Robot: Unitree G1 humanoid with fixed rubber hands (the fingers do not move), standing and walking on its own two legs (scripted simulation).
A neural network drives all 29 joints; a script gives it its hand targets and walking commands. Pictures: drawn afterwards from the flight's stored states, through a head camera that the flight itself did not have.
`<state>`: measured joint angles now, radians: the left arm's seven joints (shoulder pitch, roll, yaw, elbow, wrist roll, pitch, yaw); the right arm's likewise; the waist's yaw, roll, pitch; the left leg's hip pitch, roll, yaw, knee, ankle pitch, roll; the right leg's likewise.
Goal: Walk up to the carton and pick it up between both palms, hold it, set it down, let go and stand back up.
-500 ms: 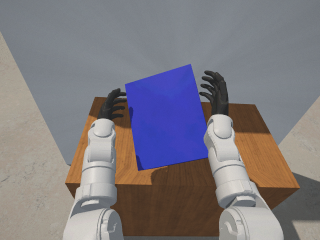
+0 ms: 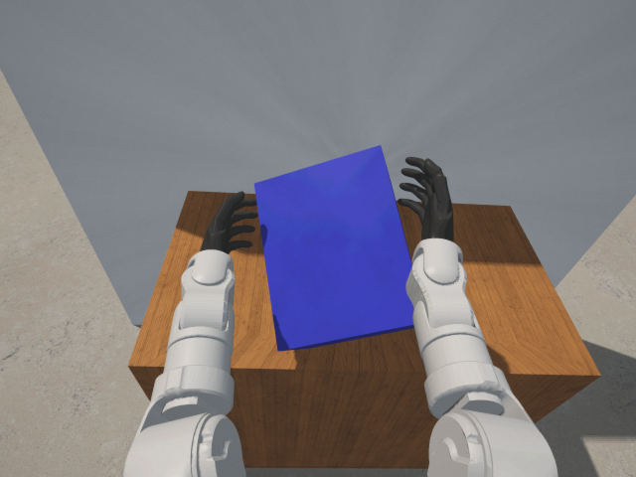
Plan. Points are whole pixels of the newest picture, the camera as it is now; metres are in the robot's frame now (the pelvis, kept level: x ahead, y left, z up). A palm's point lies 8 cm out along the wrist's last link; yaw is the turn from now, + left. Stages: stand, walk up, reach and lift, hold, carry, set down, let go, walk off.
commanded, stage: set down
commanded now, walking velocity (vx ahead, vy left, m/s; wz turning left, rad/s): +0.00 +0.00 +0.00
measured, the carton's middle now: (342, 255) +0.42 -0.04 +0.04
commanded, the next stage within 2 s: none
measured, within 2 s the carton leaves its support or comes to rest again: neither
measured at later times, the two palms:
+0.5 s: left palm (220, 254) +0.41 +0.13 +0.06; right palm (422, 232) +0.39 -0.14 +0.12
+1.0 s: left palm (225, 256) +0.42 +0.13 +0.04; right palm (418, 239) +0.40 -0.14 +0.10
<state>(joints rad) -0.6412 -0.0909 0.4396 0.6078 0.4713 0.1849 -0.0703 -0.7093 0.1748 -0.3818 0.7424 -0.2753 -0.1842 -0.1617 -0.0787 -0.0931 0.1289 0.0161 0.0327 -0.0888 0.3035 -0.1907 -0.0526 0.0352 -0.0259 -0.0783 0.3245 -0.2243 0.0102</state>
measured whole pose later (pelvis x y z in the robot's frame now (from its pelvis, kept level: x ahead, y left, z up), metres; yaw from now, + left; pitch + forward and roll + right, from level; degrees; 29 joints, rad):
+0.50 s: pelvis +0.01 +0.00 +0.00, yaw +0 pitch -4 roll +0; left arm -0.64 -0.09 0.49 0.66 0.47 0.10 -0.07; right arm -0.71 0.22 -0.45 0.75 -0.36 -0.20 -0.16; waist -0.08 -0.09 0.13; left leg -0.04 0.03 -0.09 0.30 -0.20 -0.05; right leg -0.01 -0.03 -0.08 0.32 -0.23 0.01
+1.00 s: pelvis +0.02 +0.00 +0.00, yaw +0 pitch +1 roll +0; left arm -0.67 -0.09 0.53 0.79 0.47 -0.02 -0.06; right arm -0.71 0.24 -0.54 0.79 -0.43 -0.26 -0.16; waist -0.09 -0.08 0.07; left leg -0.13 0.03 -0.09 0.30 -0.20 -0.05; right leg -0.11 -0.03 -0.08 0.32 -0.22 0.01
